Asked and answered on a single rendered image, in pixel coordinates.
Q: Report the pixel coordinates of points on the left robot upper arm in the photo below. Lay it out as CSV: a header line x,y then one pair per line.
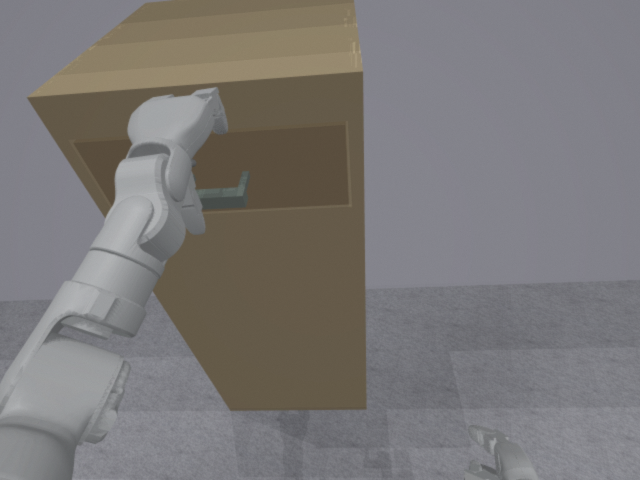
x,y
69,393

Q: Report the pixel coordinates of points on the right robot hand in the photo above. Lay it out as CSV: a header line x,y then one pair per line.
x,y
511,461

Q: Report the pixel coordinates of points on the handle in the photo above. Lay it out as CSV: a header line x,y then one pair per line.
x,y
220,198

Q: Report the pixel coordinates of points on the drawer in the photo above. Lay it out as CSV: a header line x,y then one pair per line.
x,y
298,165

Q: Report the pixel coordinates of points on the left robot forearm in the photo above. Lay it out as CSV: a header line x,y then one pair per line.
x,y
142,230

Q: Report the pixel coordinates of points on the cabinet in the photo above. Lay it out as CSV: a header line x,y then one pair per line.
x,y
270,301

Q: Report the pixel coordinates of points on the left robot hand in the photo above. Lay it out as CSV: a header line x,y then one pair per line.
x,y
188,122

